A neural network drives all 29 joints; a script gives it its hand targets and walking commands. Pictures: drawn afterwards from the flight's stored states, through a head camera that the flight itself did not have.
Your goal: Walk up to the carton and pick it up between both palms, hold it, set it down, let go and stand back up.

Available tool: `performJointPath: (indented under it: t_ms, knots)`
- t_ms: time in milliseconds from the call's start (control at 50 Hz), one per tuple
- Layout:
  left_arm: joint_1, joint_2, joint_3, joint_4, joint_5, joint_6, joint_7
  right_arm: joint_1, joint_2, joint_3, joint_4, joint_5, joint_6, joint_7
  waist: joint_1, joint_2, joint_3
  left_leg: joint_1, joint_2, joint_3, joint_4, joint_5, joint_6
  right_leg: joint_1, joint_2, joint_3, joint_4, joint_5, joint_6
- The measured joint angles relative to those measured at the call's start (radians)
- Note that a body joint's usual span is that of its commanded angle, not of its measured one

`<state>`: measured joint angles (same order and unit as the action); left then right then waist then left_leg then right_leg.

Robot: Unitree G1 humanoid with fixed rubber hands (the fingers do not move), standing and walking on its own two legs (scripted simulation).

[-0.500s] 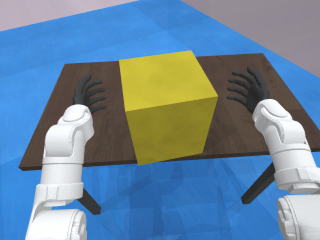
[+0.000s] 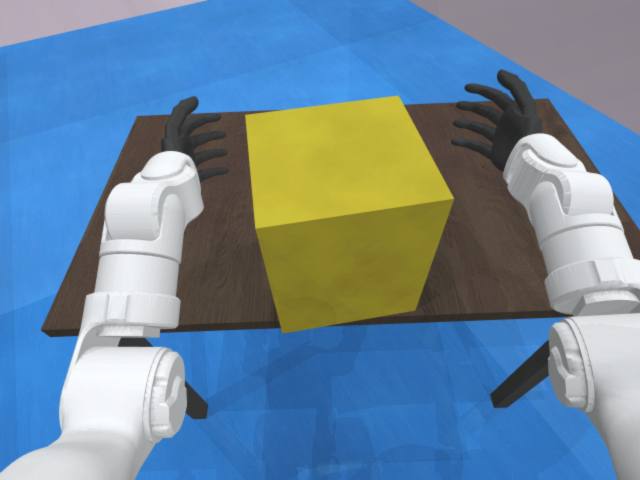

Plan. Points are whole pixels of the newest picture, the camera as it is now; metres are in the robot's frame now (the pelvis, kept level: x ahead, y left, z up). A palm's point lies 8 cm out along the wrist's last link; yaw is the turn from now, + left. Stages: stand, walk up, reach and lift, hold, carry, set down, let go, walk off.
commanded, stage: reach and lift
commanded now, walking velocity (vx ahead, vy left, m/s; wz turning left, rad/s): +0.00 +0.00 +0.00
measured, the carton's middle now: (337, 220) +0.47 +0.02 +0.05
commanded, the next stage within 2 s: none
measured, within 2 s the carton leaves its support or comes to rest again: neither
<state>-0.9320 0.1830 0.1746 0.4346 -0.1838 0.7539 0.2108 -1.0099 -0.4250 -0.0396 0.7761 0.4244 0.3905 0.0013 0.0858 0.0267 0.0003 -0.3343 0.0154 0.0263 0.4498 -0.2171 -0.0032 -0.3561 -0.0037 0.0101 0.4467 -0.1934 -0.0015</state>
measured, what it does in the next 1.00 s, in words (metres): stands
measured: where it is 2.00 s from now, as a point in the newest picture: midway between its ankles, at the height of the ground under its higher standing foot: outside the picture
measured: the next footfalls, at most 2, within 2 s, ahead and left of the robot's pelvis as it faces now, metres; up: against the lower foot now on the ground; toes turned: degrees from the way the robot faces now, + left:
none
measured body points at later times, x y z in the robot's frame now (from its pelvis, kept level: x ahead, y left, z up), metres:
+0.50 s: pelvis +0.00 +0.00 +0.00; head +0.07 -0.01 +0.44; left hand +0.42 +0.23 +0.09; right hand +0.48 -0.19 +0.10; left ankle +0.00 +0.12 -0.74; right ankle +0.02 -0.12 -0.74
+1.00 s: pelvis +0.01 +0.00 -0.01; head +0.10 -0.02 +0.44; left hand +0.44 +0.22 +0.06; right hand +0.49 -0.18 +0.06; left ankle +0.00 +0.12 -0.74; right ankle +0.02 -0.12 -0.74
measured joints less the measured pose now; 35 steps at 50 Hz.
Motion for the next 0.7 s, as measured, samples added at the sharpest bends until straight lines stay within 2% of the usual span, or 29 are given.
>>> performJointPath:
  t_ms: [160, 280, 420, 580, 700]
  knots:
    - [-0.008, 0.000, 0.000, 0.085, 0.000, -0.072, 0.000, -0.010, 0.000, 0.033, 0.078, -0.003, -0.029, 0.000, 0.001, 0.000, -0.008, -0.013, 0.005, 0.000, 0.000, 0.000, 0.000, -0.006, 0.005, 0.000, -0.016, 0.008, 0.001]
    - [0.048, 0.000, 0.000, 0.141, 0.000, -0.162, -0.001, 0.034, 0.000, 0.042, 0.116, -0.017, -0.086, 0.000, 0.003, 0.000, -0.014, -0.027, 0.005, 0.000, 0.000, 0.002, -0.001, -0.019, 0.005, 0.000, -0.019, 0.012, 0.001]
    - [0.115, 0.000, -0.013, 0.218, 0.000, -0.308, -0.006, 0.102, 0.000, 0.043, 0.131, -0.052, -0.167, 0.009, 0.011, 0.000, -0.048, -0.084, 0.006, 0.000, 0.000, 0.012, -0.002, -0.076, 0.006, 0.000, -0.019, 0.022, 0.001]
    - [0.114, 0.000, -0.052, 0.389, 0.000, -0.511, -0.008, 0.115, 0.025, 0.043, 0.209, -0.098, -0.275, 0.031, 0.032, 0.000, -0.119, -0.180, 0.009, 0.000, 0.000, 0.027, -0.004, -0.173, 0.009, 0.000, -0.019, 0.037, 0.001]
    - [0.107, 0.000, -0.082, 0.503, -0.006, -0.643, -0.026, 0.111, 0.058, 0.042, 0.271, -0.116, -0.352, 0.034, 0.035, 0.000, -0.148, -0.217, 0.010, 0.000, 0.000, 0.029, -0.004, -0.210, 0.010, 0.000, -0.019, 0.040, 0.001]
